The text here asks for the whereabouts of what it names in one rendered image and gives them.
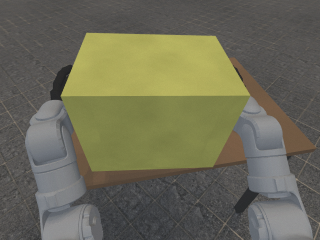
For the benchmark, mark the carton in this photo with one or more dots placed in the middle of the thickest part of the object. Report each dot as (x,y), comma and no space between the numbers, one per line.
(152,101)

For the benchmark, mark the table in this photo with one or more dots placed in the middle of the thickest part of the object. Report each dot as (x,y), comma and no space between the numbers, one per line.
(295,142)

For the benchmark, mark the left robot hand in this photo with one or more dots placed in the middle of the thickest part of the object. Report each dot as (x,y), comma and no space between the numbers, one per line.
(59,83)

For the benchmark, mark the robot left upper arm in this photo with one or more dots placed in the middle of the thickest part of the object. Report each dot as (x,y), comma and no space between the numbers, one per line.
(81,222)

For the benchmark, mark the right robot forearm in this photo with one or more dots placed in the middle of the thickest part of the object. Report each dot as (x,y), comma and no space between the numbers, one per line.
(264,148)

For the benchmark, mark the left robot forearm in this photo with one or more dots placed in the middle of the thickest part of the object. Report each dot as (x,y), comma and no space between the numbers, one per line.
(53,160)

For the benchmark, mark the robot right upper arm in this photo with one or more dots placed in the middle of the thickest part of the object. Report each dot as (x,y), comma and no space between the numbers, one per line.
(278,220)

